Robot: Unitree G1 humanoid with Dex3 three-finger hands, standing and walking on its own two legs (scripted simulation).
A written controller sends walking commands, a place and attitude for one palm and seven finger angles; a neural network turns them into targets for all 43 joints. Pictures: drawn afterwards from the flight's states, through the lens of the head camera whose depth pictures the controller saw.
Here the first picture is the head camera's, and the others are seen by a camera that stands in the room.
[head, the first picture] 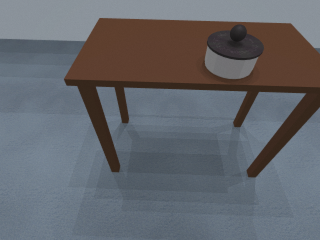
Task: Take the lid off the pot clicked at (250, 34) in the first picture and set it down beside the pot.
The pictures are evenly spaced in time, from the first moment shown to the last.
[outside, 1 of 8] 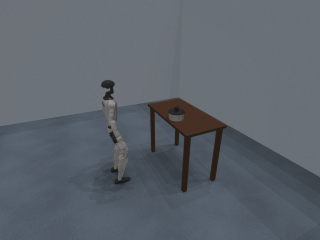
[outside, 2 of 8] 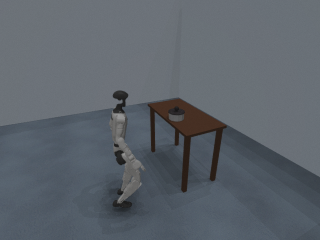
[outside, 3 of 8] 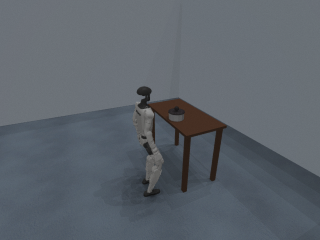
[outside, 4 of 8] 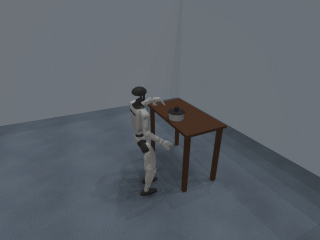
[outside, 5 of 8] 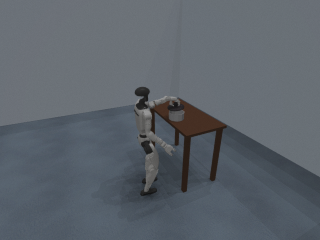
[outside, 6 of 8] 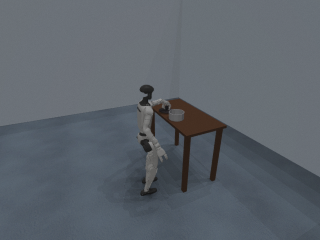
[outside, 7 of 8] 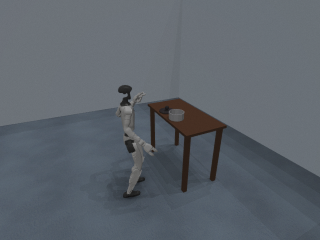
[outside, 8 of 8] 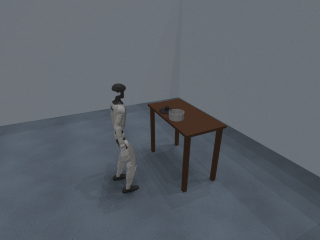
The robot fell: no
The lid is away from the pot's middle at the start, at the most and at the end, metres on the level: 0.00 0.25 0.24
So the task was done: yes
